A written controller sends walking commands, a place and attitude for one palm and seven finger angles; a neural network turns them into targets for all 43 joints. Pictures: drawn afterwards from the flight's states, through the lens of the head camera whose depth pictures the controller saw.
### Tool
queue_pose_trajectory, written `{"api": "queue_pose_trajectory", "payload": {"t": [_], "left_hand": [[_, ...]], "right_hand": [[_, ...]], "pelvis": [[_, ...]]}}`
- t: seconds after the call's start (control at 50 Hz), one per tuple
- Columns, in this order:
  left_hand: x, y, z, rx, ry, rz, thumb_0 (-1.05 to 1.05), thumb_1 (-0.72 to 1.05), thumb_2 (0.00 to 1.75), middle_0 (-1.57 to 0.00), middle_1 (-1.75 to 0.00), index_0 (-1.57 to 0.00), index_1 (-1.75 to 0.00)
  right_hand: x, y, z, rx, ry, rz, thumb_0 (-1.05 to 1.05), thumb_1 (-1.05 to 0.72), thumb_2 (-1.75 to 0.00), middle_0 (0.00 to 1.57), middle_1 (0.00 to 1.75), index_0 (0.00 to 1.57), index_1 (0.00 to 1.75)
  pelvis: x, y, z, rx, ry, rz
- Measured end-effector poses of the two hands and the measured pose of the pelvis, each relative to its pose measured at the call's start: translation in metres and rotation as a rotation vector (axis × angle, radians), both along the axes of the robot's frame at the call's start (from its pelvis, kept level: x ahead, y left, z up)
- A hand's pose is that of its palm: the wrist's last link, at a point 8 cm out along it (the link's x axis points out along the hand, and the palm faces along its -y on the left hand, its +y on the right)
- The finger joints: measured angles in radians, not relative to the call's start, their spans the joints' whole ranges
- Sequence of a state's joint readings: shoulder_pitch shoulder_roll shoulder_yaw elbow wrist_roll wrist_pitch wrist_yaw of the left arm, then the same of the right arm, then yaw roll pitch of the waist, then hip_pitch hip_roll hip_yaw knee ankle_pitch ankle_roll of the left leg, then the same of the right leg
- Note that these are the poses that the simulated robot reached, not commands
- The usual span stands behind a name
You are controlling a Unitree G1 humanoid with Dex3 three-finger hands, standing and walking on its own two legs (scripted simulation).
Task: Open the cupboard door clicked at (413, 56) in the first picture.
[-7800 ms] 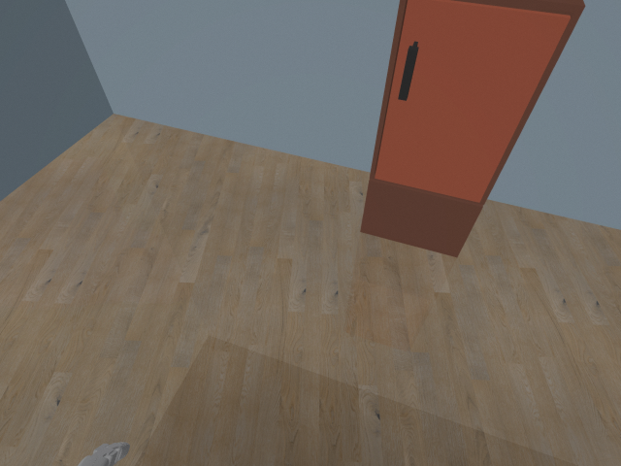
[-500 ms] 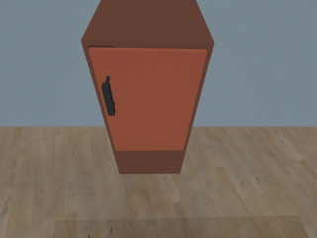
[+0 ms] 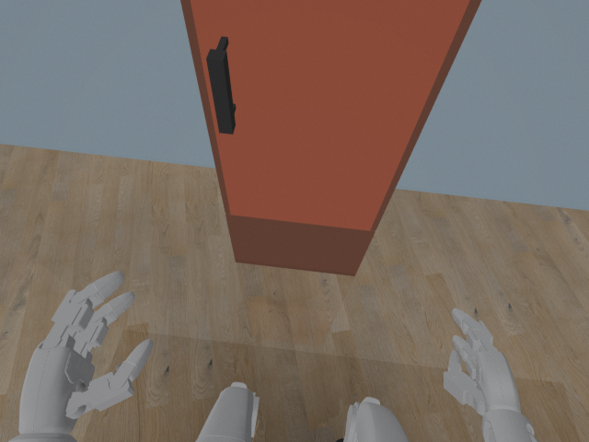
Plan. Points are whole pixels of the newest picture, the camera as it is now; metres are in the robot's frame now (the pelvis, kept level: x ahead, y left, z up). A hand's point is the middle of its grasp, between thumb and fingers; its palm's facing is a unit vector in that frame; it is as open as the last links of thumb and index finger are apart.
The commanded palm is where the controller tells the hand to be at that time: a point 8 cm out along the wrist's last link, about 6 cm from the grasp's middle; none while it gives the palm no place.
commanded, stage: raise the hand with hooked fingers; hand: left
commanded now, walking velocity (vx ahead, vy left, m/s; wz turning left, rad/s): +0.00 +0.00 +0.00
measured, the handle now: (225, 87) +0.61 +0.20 +0.09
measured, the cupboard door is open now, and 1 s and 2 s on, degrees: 0 0 0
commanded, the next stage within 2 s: move the hooked fingers beside the handle in 1.54 s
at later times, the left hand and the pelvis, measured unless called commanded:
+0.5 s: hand (119, 303) +0.24 +0.24 +0.06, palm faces +0.01 -1.00 -0.08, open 12.4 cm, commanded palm +0.22 +0.30 +0.08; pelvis +0.00 +0.02 +0.01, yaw +0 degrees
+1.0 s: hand (98, 235) +0.31 +0.28 +0.10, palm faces +0.05 -1.00 -0.07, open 13.9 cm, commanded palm +0.28 +0.33 +0.10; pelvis +0.02 +0.01 +0.03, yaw -1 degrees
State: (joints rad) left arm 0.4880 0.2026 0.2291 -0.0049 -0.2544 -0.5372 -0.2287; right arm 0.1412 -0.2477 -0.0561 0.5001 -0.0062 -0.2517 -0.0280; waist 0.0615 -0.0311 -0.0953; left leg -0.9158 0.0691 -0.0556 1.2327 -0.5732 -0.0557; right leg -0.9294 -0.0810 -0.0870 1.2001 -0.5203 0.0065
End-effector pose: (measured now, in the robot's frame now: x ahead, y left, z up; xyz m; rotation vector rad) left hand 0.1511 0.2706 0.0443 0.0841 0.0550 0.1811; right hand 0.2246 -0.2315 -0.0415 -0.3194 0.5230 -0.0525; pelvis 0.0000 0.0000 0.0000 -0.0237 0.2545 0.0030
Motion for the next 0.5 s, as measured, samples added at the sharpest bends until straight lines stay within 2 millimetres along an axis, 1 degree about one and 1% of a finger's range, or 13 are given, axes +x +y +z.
{"api": "queue_pose_trajectory", "payload": {"t": [0.04,0.08,0.1,0.14,0.18,0.2,0.22,0.26,0.32,0.38,0.42,0.5], "left_hand": [[0.012,0.001,0.017,0.03,-0.107,-0.039,0.02,0.41,0.68,-0.23,-0.62,-0.23,-0.63],[0.03,-0.003,0.026,0.038,-0.168,-0.119,0.02,0.36,0.66,-0.23,-0.65,-0.23,-0.66],[0.04,-0.006,0.026,0.031,-0.169,-0.165,0.01,0.33,0.65,-0.23,-0.67,-0.23,-0.67],[0.06,-0.011,0.018,-0.004,-0.105,-0.248,0.01,0.29,0.63,-0.23,-0.7,-0.24,-0.7],[0.072,-0.013,0.008,-0.05,0.008,-0.292,0.01,0.24,0.61,-0.24,-0.73,-0.24,-0.73],[0.075,-0.012,0.004,-0.069,0.06,-0.294,0.01,0.22,0.6,-0.24,-0.74,-0.25,-0.75],[0.076,-0.011,0.003,-0.083,0.1,-0.283,0.01,0.2,0.59,-0.24,-0.76,-0.25,-0.76],[0.074,-0.004,0.008,-0.088,0.129,-0.227,0.01,0.15,0.57,-0.25,-0.79,-0.25,-0.79],[0.065,0.011,0.027,-0.05,0.062,-0.115,0.01,0.08,0.54,-0.26,-0.83,-0.26,-0.84],[0.06,0.024,0.041,0.006,-0.034,-0.054,0.01,0.01,0.51,-0.26,-0.88,-0.26,-0.88],[0.061,0.027,0.04,0.022,-0.059,-0.062,0.0,-0.04,0.49,-0.26,-0.91,-0.26,-0.91],[0.072,0.023,0.022,-0.007,0.0,-0.165,0.0,-0.13,0.45,-0.27,-0.97,-0.27,-0.97]], "right_hand": [[-0.003,0.009,-0.016,0.018,0.03,0.017,0.01,-0.9,-0.9,0.2,0.3,0.2,0.3],[-0.01,0.017,-0.03,0.047,0.06,0.014,0.01,-0.9,-0.9,0.2,0.3,0.2,0.3],[-0.015,0.02,-0.036,0.064,0.076,0.003,0.01,-0.9,-0.9,0.2,0.3,0.2,0.3],[-0.028,0.024,-0.044,0.096,0.107,-0.031,0.01,-0.9,-0.9,0.2,0.3,0.21,0.3],[-0.042,0.024,-0.045,0.121,0.136,-0.078,0.01,-0.9,-0.9,0.2,0.3,0.21,0.3],[-0.049,0.024,-0.044,0.129,0.148,-0.103,0.01,-0.9,-0.9,0.2,0.3,0.21,0.3],[-0.056,0.022,-0.041,0.133,0.158,-0.127,0.01,-0.9,-0.9,0.2,0.3,0.21,0.3],[-0.068,0.018,-0.034,0.13,0.173,-0.167,0.01,-0.9,-0.9,0.2,0.3,0.21,0.3],[-0.081,0.01,-0.025,0.101,0.189,-0.193,0.01,-0.9,-0.9,0.2,0.3,0.21,0.3],[-0.085,0.002,-0.021,0.057,0.207,-0.176,0.01,-0.9,-0.9,0.2,0.3,0.21,0.3],[-0.085,-0.003,-0.021,0.031,0.211,-0.159,0.01,-0.9,-0.9,0.2,0.3,0.21,0.3],[-0.079,-0.01,-0.018,0.0,0.192,-0.152,0.01,-0.9,-0.9,0.2,0.3,0.21,0.3]], "pelvis": [[-0.002,0.001,-0.005,-0.014,0.011,0.01],[-0.004,0.002,-0.01,-0.02,0.02,0.012],[-0.005,0.003,-0.011,-0.021,0.025,0.01],[-0.006,0.005,-0.01,-0.019,0.03,0.004],[-0.006,0.007,-0.006,-0.013,0.029,-0.004],[-0.005,0.008,-0.003,-0.009,0.027,-0.009],[-0.003,0.009,0.0,-0.005,0.025,-0.015],[0.0,0.011,0.007,0.001,0.02,-0.024],[0.004,0.013,0.015,0.004,0.013,-0.027],[0.004,0.015,0.016,0.001,0.013,-0.016],[0.003,0.016,0.014,-0.003,0.015,-0.008],[0.0,0.017,0.012,-0.006,0.012,-0.006]]}}
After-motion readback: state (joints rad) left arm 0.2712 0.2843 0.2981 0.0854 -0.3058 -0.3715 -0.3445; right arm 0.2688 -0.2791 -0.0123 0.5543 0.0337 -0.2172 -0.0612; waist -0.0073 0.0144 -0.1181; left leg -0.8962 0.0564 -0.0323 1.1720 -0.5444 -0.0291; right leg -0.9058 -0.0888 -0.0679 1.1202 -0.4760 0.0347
